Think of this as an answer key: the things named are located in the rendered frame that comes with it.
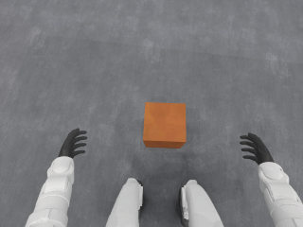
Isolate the carton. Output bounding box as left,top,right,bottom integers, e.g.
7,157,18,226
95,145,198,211
143,102,187,148

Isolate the robot right forearm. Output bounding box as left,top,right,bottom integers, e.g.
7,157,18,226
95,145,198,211
258,162,303,227

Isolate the robot left hand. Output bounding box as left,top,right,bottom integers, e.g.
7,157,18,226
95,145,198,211
58,128,87,159

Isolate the robot right thigh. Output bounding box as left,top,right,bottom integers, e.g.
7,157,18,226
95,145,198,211
181,183,223,227

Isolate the left robot shin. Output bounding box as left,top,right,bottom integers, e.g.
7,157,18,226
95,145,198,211
126,178,140,210

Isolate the robot right hand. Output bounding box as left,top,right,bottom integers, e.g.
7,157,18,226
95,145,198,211
240,132,274,165

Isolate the robot left forearm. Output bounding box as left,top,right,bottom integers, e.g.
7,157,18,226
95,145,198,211
25,156,75,227

